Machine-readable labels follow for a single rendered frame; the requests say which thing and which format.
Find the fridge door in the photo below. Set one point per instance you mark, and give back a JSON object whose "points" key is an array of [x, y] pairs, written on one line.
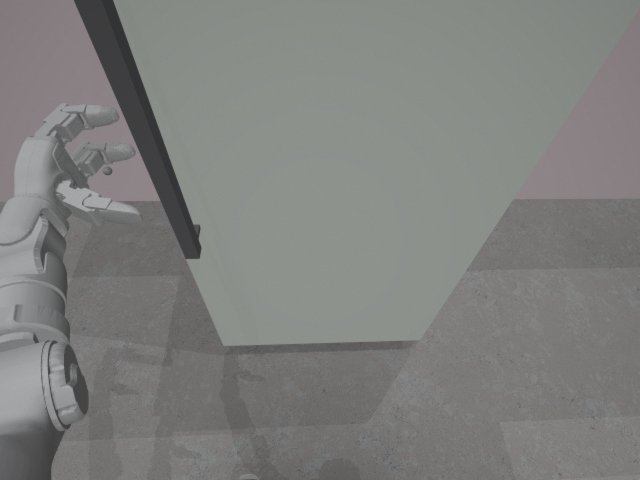
{"points": [[346, 160]]}

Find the handle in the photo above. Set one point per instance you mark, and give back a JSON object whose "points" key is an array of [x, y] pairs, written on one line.
{"points": [[105, 30]]}

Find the left robot upper arm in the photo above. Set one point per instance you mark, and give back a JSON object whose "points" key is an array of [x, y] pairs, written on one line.
{"points": [[42, 391]]}

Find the left robot forearm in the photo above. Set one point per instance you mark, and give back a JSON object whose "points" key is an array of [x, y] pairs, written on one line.
{"points": [[33, 278]]}

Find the left robot hand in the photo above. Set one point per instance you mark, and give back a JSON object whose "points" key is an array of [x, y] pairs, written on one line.
{"points": [[43, 165]]}

